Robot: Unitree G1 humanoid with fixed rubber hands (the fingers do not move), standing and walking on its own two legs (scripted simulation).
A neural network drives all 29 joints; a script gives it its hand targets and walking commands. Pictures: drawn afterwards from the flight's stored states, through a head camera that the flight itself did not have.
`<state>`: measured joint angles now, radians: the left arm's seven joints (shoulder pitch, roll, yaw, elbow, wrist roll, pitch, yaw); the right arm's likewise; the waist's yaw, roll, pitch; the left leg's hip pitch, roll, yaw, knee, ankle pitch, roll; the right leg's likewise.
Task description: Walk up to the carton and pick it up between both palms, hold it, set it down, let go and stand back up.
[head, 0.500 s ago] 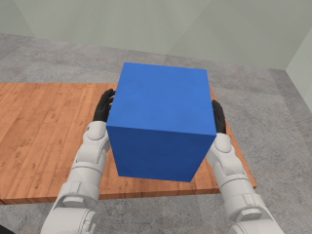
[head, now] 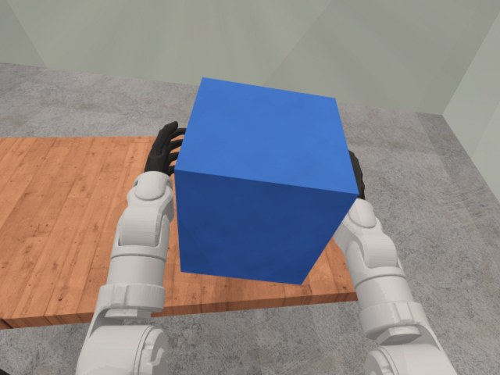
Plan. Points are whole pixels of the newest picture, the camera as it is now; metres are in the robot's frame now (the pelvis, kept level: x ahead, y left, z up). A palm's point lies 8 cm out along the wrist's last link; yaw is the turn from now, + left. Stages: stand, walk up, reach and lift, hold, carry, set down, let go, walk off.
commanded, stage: reach and lift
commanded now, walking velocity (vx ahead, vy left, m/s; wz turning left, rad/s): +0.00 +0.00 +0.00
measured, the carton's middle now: (255, 188) +0.37 -0.01 +0.13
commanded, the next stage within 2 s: hold in 1.00 s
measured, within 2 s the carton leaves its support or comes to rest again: neither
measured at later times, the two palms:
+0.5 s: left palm (157, 160) +0.37 +0.14 +0.19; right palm (353, 182) +0.35 -0.16 +0.17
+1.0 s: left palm (150, 155) +0.37 +0.15 +0.20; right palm (350, 175) +0.36 -0.15 +0.18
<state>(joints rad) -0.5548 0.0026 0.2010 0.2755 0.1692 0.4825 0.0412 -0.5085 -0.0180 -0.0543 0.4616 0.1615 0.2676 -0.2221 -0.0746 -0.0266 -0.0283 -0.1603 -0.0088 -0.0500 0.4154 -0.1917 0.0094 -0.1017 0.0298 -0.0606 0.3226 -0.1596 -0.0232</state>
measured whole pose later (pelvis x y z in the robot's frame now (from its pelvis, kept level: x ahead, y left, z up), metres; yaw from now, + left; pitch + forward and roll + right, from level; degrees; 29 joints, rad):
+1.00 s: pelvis +0.00 +0.00 +0.00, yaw +0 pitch -5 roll -1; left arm -0.62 0.01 0.24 0.22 0.20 0.63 0.03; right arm -0.62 -0.04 -0.05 0.47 0.20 0.38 -0.23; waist -0.07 -0.03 -0.04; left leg -0.12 0.00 -0.05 0.41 -0.19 0.01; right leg -0.06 0.04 -0.05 0.30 -0.15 -0.03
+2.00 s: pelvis +0.00 +0.00 +0.00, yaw +0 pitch -6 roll -1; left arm -0.61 0.00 0.26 0.14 0.22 0.71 0.02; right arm -0.63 -0.04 -0.04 0.43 0.22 0.44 -0.23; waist -0.06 -0.02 -0.04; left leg -0.10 -0.01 -0.05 0.39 -0.19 0.01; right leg -0.04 0.04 -0.04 0.30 -0.15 -0.03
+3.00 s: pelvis +0.00 +0.00 +0.00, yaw +0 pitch -6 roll -1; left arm -0.60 0.00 0.26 0.13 0.23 0.70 0.01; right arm -0.61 -0.04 -0.03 0.42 0.21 0.43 -0.23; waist -0.07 -0.02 -0.03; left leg -0.08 -0.01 -0.05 0.38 -0.19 0.01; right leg -0.03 0.04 -0.04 0.29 -0.15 -0.02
